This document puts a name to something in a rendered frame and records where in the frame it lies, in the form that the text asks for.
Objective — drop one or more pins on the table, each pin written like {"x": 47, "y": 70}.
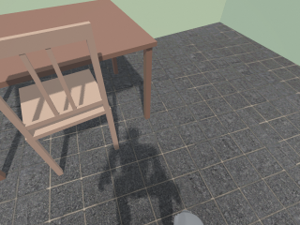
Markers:
{"x": 114, "y": 32}

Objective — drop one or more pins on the right robot thigh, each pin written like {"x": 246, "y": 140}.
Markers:
{"x": 186, "y": 218}

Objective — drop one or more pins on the chair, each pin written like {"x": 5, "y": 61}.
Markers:
{"x": 60, "y": 103}

